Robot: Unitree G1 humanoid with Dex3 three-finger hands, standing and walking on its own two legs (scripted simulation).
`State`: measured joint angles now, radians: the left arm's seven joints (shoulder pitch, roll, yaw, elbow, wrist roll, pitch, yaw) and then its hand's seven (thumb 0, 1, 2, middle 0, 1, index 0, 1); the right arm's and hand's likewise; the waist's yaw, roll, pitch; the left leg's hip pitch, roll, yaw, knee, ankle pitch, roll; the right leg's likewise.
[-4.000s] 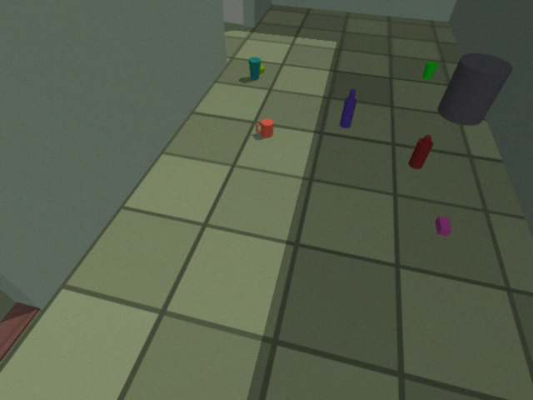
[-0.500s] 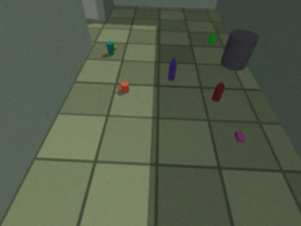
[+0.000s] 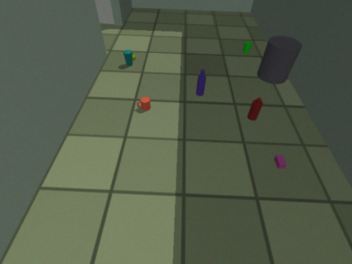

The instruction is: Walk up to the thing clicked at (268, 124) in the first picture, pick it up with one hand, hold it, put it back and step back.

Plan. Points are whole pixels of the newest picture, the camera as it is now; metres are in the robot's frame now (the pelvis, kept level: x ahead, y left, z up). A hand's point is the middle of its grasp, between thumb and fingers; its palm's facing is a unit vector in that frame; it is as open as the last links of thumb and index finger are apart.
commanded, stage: stand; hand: left
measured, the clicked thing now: (143, 104) +1.51 +0.25 -0.73
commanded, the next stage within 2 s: walk up in 1.58 s
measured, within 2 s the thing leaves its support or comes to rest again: neither
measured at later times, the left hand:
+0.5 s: hand out of the picture +0.07 +0.25 -0.16, palm faces -0.03 -0.94 -0.34, open 7.4 cm
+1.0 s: hand out of the picture +0.07 +0.26 -0.16, palm faces -0.03 -0.94 -0.34, open 7.4 cm
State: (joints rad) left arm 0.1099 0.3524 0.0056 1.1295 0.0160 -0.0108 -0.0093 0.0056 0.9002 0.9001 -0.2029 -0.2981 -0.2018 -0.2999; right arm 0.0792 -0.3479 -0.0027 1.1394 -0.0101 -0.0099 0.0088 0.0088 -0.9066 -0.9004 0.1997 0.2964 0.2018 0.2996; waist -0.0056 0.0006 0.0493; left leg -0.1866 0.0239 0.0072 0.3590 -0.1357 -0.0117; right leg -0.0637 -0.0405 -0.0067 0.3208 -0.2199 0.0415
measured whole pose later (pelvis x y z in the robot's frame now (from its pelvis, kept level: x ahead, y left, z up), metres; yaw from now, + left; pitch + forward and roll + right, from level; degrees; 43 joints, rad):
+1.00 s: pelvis +0.01 +0.00 +0.00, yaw +0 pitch -2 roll +0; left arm 0.14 0.35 0.01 1.12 0.02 -0.01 -0.01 0.01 0.90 0.90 -0.20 -0.30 -0.20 -0.30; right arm 0.10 -0.35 0.00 1.13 -0.01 -0.01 0.01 0.01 -0.91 -0.90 0.20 0.30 0.20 0.30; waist 0.00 0.00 0.05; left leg -0.18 0.02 0.00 0.36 -0.15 -0.01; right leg -0.05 -0.05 -0.01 0.31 -0.23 0.04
